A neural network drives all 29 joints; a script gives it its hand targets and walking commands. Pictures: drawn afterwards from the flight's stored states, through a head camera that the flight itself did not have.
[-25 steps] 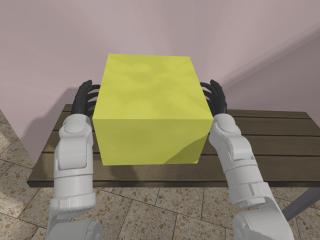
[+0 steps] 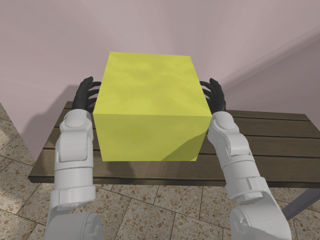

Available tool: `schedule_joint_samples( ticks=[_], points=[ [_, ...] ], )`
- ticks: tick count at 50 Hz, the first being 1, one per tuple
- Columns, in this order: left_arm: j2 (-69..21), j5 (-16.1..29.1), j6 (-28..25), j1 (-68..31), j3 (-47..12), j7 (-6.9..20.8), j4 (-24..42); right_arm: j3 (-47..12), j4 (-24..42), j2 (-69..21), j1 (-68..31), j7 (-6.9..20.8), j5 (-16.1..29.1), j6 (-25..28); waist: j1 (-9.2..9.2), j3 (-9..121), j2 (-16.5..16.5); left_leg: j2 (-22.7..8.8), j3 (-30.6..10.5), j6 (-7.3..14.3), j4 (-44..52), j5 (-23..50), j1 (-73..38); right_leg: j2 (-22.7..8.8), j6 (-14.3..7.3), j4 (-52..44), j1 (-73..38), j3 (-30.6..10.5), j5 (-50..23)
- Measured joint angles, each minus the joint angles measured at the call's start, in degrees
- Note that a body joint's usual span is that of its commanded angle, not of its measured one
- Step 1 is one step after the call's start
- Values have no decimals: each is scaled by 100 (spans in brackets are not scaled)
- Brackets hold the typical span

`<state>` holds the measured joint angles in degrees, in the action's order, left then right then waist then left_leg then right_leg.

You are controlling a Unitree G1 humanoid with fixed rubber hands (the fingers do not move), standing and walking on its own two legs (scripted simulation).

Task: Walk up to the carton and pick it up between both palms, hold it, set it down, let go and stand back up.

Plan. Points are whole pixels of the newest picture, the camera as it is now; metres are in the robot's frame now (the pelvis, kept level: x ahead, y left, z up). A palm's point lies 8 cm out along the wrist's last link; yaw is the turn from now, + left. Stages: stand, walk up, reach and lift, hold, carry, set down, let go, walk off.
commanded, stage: hold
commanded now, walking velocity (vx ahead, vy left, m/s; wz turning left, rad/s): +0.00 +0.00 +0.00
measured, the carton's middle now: (150, 103) +0.41 +0.01 +0.15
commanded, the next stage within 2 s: none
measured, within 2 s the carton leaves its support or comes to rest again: neither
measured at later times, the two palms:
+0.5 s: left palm (83, 110) +0.36 +0.17 +0.17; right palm (216, 110) +0.36 -0.15 +0.17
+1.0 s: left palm (82, 110) +0.35 +0.17 +0.17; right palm (216, 111) +0.36 -0.15 +0.18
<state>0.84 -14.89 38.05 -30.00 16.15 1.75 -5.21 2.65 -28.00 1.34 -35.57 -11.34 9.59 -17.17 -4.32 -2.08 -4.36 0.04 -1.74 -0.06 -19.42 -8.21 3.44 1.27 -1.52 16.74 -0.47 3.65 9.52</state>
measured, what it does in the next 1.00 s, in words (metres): stands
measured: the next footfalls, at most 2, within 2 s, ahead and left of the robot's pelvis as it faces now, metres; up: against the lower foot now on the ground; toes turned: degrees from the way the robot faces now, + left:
none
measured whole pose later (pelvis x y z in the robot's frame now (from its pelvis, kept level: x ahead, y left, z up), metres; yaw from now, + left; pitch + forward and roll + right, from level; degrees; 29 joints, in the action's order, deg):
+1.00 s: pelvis +0.00 +0.00 +0.00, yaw +0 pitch -8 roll -1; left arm 0.4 -14.6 38.6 -28.4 15.6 1.4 -2.8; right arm 1.6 -25.8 1.8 -34.3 -11.5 10.4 -17.7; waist -4.3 -2.4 -4.0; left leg 0.0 -1.5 0.0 -19.6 -8.8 2.7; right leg 1.3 -1.5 16.7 -1.3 3.5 9.9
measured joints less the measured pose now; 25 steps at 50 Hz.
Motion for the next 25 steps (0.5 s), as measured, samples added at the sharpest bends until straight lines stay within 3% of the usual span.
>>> schedule_joint_samples(
  ticks=[25],
  points=[
    [-26, 52, 28, 172, -75, -63, 236, -98, 189, 56, 108, -9, 112, -21, -19, -28, 27, -5, 2, 0, -34, -65, -46, 6, 2, -11, -66, 2, 40]
  ],
)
